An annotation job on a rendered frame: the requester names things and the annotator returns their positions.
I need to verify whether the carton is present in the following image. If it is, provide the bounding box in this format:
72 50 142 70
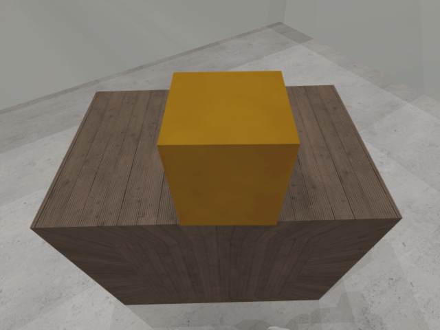
157 71 300 226

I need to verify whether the pedestal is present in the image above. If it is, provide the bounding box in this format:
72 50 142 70
30 85 403 305

